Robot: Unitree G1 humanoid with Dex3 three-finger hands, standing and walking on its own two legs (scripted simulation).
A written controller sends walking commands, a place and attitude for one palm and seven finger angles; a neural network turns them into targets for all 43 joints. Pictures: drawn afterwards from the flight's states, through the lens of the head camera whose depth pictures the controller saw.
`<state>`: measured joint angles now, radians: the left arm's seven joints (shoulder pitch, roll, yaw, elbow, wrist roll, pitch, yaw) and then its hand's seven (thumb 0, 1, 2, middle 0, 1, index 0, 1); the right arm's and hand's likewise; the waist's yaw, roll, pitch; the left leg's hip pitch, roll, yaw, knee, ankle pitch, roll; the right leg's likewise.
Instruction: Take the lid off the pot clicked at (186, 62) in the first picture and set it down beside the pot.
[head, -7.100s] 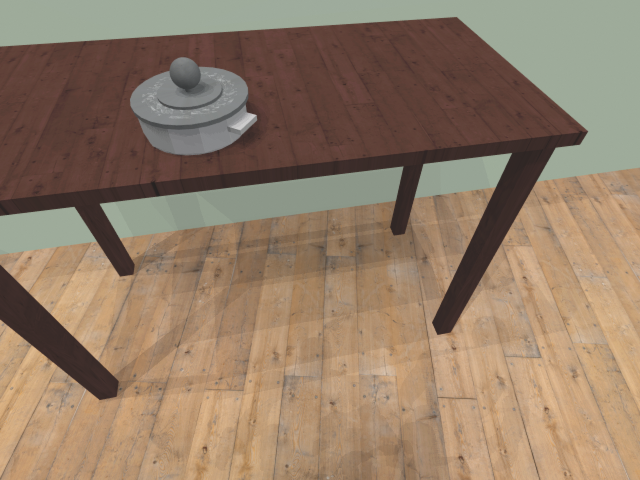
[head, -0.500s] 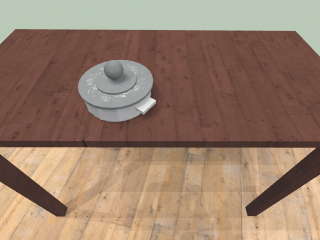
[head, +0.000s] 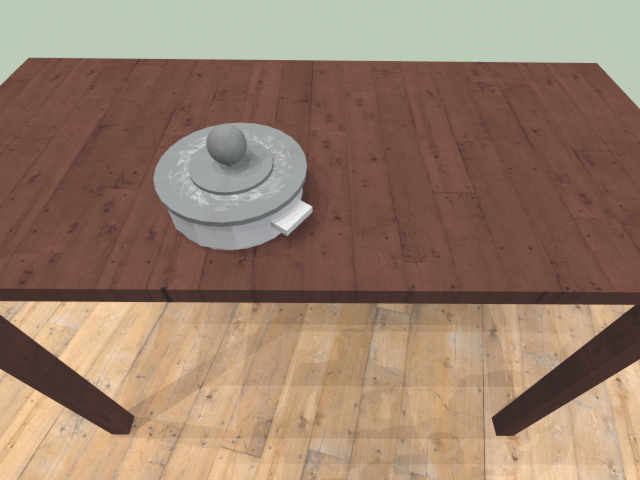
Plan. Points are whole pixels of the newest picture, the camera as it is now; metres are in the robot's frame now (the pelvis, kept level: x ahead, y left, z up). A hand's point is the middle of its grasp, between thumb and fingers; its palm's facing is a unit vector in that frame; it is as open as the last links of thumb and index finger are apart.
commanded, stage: lift the closed hand beside the body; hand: left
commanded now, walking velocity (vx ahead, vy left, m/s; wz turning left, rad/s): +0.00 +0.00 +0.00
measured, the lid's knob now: (226, 144) +0.47 +0.15 +0.17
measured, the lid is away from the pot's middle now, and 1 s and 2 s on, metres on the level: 0.00 0.00 0.00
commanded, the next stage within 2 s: raise the hand higher, near the body in 0.58 s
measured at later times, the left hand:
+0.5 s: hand (108, 473) +0.12 +0.21 +0.05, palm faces +0.37 -0.86 -0.34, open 3.3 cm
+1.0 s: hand (44, 419) +0.14 +0.23 +0.15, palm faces +0.40 -0.78 -0.48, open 3.1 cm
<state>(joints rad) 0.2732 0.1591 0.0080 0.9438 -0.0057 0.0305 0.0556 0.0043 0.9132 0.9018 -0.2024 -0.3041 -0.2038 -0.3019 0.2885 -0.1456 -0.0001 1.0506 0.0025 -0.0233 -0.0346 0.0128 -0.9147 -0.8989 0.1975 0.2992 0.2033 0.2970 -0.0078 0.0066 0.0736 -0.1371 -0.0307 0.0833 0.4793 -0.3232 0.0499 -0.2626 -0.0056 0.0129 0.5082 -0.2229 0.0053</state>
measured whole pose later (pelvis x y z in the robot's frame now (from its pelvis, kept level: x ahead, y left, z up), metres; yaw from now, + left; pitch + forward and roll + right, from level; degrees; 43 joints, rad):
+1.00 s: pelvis +0.00 -0.02 +0.00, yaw +3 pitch -4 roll -1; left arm 0.66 0.34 0.31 -0.52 -0.03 -0.17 0.08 0.01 0.89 0.90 -1.30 -1.50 -1.30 -1.50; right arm 0.19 -0.21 -0.03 0.66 0.02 -0.26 -0.05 0.02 -0.90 -0.90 0.20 0.30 0.20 0.30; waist 0.07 0.06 0.01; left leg -0.10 0.00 0.01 0.48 -0.32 0.02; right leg -0.18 0.02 -0.06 0.46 -0.22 -0.03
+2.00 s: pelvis -0.02 +0.00 +0.00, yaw +4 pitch +1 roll +0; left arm 0.20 0.79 0.24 -0.55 0.64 0.13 -0.24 0.00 0.50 1.19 -1.22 -1.02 -1.22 -1.02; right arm 0.07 -0.30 0.03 0.53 0.06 0.05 0.01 0.02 -0.90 -0.90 0.20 0.30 0.20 0.30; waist 0.12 0.14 -0.02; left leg -0.21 -0.05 0.01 0.47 -0.28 0.06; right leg -0.28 -0.04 -0.06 0.45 -0.18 0.01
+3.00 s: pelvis -0.04 -0.02 +0.00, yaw +4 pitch +0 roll +1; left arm -0.42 0.80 0.06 -0.15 0.71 0.16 -0.55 0.00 -0.42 1.74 -0.89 -0.09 -0.90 -0.08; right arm 0.11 -0.30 0.05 0.53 0.09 0.05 0.00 0.02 -0.90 -0.90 0.20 0.30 0.20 0.30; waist 0.06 0.13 0.00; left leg -0.23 -0.05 0.02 0.46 -0.23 0.04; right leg -0.32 -0.03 -0.05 0.48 -0.16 -0.01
